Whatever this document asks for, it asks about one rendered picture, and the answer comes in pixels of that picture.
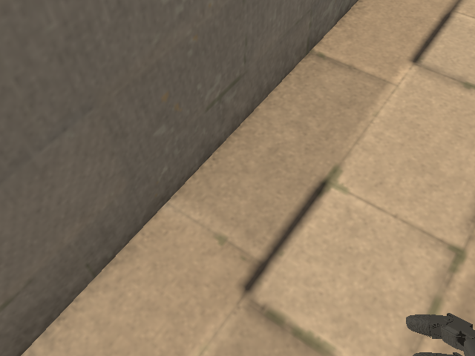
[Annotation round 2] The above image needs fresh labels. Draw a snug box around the robot right hand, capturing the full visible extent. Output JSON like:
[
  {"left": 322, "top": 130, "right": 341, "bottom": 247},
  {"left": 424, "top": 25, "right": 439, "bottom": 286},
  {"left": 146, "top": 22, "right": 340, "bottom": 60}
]
[{"left": 406, "top": 313, "right": 475, "bottom": 356}]

